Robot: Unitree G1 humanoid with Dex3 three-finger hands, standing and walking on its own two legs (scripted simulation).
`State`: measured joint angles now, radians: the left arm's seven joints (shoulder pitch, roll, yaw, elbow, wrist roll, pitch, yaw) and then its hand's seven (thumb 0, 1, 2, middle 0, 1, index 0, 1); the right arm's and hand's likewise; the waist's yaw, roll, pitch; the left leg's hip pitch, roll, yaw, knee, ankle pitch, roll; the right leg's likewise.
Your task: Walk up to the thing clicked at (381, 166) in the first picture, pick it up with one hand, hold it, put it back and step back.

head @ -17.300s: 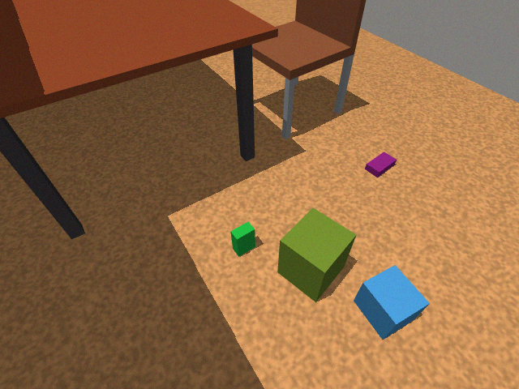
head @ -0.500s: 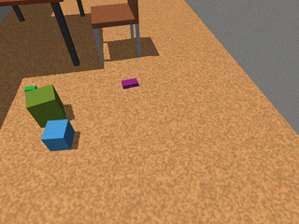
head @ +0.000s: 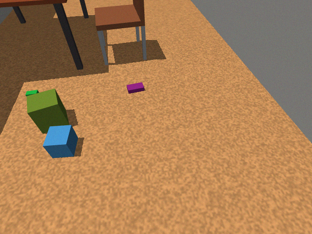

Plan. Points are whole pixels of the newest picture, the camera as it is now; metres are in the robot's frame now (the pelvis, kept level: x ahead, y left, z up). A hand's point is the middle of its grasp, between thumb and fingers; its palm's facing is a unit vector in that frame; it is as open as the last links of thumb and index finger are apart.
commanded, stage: stand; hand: left
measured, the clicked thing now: (135, 87) +1.54 +0.23 -0.76
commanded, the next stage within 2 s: walk up in 0.30 s
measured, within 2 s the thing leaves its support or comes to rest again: neither
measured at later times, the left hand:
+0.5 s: hand out of the picture +0.06 +0.30 -0.16, palm faces +0.07 -0.94 -0.35, open 7.3 cm
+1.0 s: hand (71, 179) +0.33 +0.31 -0.15, palm faces -0.09 -0.93 -0.36, open 7.3 cm
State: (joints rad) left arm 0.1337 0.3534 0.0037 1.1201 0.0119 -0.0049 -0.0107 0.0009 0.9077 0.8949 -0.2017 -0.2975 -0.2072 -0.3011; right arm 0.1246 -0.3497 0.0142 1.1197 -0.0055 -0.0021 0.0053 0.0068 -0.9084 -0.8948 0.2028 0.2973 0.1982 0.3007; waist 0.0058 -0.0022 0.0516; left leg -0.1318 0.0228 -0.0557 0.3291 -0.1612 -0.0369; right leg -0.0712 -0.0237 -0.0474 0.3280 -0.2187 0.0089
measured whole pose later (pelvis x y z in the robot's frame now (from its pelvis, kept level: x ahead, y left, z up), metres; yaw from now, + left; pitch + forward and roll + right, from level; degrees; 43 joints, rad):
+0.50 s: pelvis +0.03 +0.02 -0.01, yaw +3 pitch -2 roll -1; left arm 0.24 0.40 0.08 1.02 0.05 -0.05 -0.06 0.00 0.90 0.89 -0.20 -0.30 -0.21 -0.30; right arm 0.20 -0.42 -0.08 1.05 -0.03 -0.01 0.07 0.01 -0.91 -0.89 0.20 0.30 0.20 0.30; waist 0.05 0.01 0.04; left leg -0.37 0.05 0.00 0.71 -0.42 0.02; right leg -0.04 -0.04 -0.09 0.39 -0.32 -0.02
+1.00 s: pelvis +0.24 +0.03 -0.02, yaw -1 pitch -2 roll +2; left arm 0.21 0.43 0.06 0.94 0.02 -0.03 -0.12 0.00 0.91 0.90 -0.20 -0.30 -0.21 -0.30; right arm 0.35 -0.41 -0.07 0.92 -0.02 -0.06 0.06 0.01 -0.90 -0.89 0.21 0.30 0.20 0.30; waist -0.03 -0.02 0.06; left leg 0.02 0.04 0.12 0.43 -0.40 -0.03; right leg -0.43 -0.10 -0.03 0.57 -0.15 -0.03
